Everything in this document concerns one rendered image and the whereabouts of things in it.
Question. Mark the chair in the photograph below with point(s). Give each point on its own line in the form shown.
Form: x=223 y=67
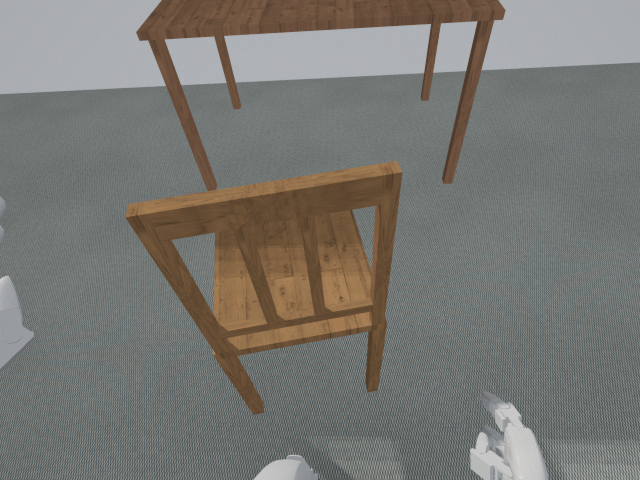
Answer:
x=290 y=266

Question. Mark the robot right hand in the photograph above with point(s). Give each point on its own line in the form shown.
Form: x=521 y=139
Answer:
x=515 y=456

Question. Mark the table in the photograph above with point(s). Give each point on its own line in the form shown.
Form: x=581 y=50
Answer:
x=175 y=19

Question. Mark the left robot shin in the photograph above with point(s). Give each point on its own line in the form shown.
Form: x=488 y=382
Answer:
x=297 y=457

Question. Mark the left robot thigh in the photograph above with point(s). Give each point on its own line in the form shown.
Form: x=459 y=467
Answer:
x=286 y=469

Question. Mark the robot left hand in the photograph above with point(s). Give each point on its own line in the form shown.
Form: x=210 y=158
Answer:
x=14 y=338

